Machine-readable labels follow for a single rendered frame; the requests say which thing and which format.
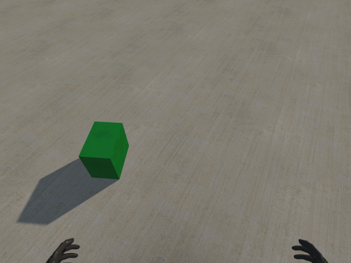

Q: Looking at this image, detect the robot right hand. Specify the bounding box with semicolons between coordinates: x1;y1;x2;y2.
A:
292;239;328;263

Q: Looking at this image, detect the robot left hand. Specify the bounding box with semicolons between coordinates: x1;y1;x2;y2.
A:
46;238;80;263

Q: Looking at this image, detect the carton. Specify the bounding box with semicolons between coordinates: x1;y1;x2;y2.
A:
79;122;129;179

